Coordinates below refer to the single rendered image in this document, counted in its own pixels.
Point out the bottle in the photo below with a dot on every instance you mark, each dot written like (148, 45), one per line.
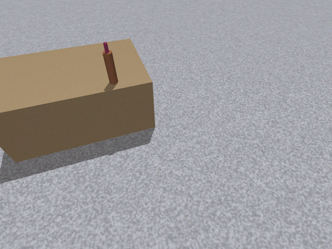
(110, 66)

